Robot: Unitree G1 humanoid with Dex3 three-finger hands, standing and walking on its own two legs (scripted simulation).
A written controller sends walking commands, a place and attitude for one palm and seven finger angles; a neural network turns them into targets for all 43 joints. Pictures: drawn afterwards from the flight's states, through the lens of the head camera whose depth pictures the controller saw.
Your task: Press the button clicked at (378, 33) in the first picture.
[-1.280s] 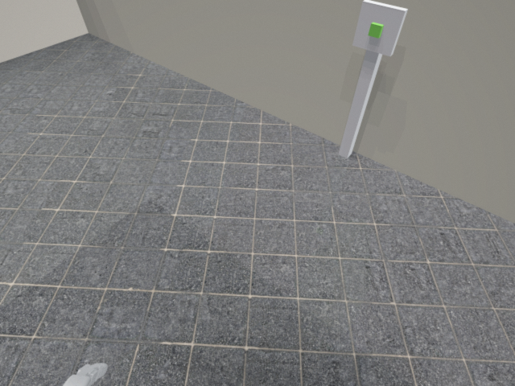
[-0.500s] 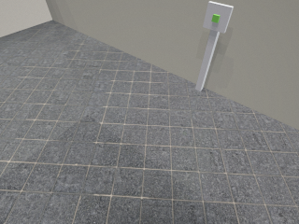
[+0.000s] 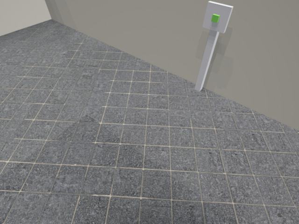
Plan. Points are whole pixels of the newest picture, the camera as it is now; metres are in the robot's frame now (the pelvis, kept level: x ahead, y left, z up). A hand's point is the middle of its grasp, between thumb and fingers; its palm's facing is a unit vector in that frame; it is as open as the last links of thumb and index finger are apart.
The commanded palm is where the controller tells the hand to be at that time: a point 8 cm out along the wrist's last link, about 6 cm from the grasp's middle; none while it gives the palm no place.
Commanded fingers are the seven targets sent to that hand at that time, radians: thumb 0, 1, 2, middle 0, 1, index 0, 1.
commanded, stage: look at it before walking up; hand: left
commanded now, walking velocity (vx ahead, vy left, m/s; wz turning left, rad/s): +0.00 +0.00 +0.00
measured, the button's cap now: (215, 18) +1.49 -0.41 -0.04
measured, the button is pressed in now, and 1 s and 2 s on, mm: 0 0 0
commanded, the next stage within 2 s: walk to a spot facing it in 0.16 s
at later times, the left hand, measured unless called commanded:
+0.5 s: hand out of the picture +0.06 +0.21 -0.18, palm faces -0.04 -0.97 -0.25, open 7.4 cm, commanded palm none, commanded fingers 0.00 0.90 0.90 -0.20 -0.30 -0.20 -0.30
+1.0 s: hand out of the picture +0.13 +0.14 -0.17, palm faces -0.08 -0.98 -0.15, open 7.4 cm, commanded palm none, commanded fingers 0.00 0.90 0.90 -0.20 -0.30 -0.20 -0.30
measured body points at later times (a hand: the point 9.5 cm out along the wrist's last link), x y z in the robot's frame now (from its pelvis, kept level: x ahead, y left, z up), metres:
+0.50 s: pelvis +0.04 +0.00 -0.01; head +0.03 +0.00 +0.44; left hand +0.06 +0.26 -0.16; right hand +0.07 -0.27 -0.15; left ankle +0.01 +0.12 -0.75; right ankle +0.01 -0.12 -0.74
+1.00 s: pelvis +0.22 -0.02 -0.01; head +0.26 -0.02 +0.43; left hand +0.13 +0.19 -0.16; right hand +0.28 -0.26 -0.16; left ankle +0.37 +0.08 -0.70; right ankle +0.05 -0.10 -0.74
